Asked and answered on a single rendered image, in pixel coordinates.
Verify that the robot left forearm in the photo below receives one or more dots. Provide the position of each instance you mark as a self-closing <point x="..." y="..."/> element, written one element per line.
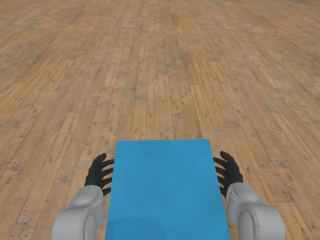
<point x="84" y="214"/>

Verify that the left robot hand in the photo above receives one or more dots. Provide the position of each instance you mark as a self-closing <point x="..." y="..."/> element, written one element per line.
<point x="95" y="173"/>

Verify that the right robot hand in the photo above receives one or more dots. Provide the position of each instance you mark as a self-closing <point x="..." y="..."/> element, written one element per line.
<point x="231" y="173"/>

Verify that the robot right forearm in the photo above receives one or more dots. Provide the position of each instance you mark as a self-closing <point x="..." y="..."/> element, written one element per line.
<point x="254" y="219"/>

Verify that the carton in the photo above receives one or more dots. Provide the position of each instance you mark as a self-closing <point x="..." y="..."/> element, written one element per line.
<point x="165" y="190"/>

